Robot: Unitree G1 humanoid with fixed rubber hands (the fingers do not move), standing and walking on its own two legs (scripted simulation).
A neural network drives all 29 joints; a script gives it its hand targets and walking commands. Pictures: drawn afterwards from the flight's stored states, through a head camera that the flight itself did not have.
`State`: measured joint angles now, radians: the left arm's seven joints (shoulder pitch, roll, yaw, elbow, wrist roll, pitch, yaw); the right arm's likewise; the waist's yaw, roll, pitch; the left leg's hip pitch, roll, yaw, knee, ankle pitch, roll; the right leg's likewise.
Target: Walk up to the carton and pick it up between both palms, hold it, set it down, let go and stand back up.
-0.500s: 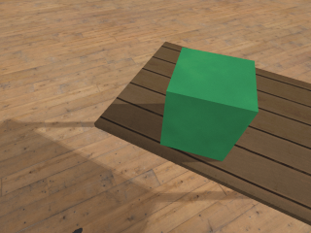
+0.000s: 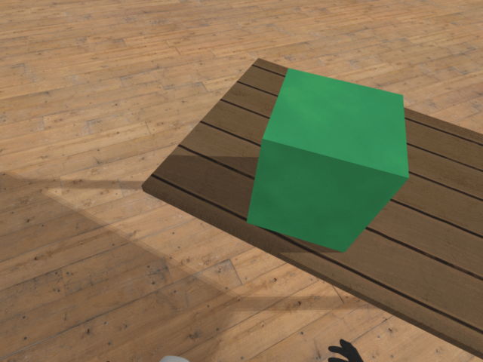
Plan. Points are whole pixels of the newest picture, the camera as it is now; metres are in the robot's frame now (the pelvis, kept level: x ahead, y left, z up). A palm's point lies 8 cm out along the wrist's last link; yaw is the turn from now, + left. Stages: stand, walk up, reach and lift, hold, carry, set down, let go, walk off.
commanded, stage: walk up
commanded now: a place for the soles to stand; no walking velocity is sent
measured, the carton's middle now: (317, 164) +0.45 -0.14 +0.05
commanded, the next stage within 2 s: none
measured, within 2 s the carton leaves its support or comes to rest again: neither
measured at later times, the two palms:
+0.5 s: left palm out of the picture +0.03 +0.09 -0.09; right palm out of the picture +0.09 -0.37 -0.12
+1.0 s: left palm out of the picture +0.04 +0.03 -0.10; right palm out of the picture +0.03 -0.50 -0.20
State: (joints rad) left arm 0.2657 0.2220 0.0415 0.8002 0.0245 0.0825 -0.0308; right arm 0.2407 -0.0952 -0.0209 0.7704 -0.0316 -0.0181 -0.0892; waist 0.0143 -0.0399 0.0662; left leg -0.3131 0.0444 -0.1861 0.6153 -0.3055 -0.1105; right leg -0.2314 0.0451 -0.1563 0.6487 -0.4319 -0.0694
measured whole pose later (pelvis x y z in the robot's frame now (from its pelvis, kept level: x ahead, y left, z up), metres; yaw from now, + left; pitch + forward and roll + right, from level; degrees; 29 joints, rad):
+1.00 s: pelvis -0.05 -0.22 -0.05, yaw -14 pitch -3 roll +5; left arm 0.40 0.16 0.10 0.61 0.03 -0.02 0.11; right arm 0.09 -0.30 -0.05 0.79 -0.01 0.12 -0.05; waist 0.07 0.10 0.13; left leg -0.48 0.08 0.13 0.96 -0.46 -0.02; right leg -0.47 -0.02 0.28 1.01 -0.48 0.07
